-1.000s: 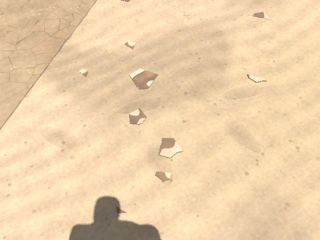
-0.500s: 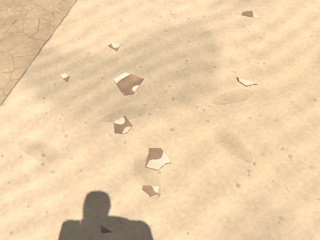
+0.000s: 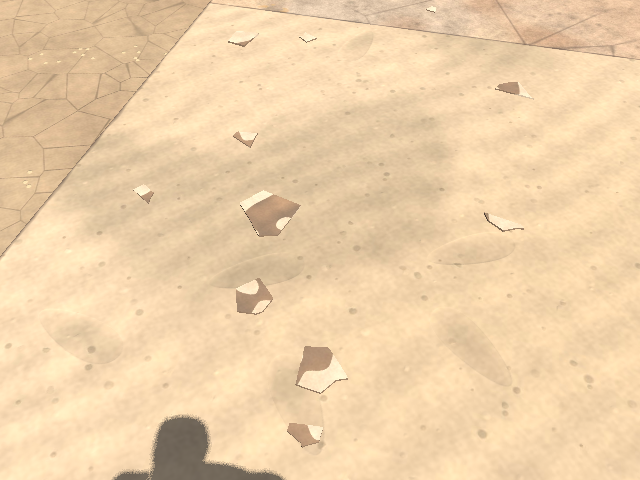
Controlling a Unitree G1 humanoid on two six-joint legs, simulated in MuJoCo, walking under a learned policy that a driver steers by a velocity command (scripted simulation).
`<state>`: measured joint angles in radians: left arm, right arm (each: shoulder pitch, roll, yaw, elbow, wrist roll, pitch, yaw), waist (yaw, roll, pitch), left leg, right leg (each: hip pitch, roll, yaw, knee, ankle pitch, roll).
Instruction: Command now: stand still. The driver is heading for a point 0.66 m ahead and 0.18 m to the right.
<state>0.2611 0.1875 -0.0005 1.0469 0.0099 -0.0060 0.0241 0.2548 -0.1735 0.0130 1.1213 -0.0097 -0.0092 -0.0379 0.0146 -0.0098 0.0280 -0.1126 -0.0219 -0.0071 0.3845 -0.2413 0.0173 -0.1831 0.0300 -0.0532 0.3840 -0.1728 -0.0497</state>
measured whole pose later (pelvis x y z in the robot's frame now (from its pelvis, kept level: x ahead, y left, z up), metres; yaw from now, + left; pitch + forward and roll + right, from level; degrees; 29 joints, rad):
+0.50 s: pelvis +0.02 +0.01 +0.00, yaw +0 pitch -1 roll +0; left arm 0.28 0.15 -0.01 1.15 0.01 0.00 0.04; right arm 0.28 -0.14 0.02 1.17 -0.01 -0.01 -0.05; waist 0.01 0.00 0.03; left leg -0.08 -0.03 0.00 0.37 -0.27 0.03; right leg -0.16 0.02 -0.04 0.40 -0.21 -0.03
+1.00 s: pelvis +0.11 -0.04 -0.01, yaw +0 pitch +0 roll +0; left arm 0.29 0.19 0.06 1.03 0.02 -0.08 0.00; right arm 0.45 -0.19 -0.04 1.14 -0.03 -0.05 -0.01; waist 0.00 0.04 0.01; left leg -0.21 0.01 -0.02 0.89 -0.45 0.07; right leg -0.26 0.02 -0.10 0.57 -0.30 -0.07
